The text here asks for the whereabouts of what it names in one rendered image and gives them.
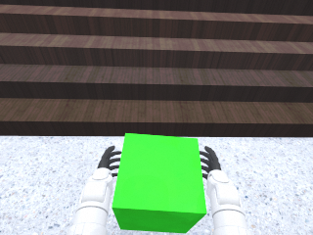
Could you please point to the carton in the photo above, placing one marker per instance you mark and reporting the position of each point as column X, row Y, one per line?
column 159, row 185

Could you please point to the robot left forearm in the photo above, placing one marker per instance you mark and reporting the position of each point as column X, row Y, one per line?
column 94, row 204

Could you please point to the right robot hand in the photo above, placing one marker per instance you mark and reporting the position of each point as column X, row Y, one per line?
column 212, row 162

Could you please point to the left robot hand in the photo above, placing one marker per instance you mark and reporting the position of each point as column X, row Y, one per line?
column 106, row 160

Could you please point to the robot right forearm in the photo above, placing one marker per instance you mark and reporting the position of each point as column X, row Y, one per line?
column 226, row 205

